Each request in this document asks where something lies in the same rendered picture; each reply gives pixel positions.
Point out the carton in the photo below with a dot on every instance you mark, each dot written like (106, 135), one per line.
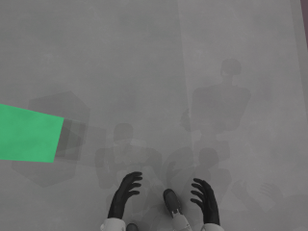
(27, 135)

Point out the robot left forearm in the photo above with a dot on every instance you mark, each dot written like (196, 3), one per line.
(113, 224)

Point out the left robot hand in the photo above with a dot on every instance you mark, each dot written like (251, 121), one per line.
(122, 194)

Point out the right robot hand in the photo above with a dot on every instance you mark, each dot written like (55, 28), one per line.
(209, 206)

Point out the robot right foot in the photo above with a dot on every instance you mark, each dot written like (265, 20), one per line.
(172, 202)

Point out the right robot shin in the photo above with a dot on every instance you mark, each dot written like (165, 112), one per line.
(179, 222)

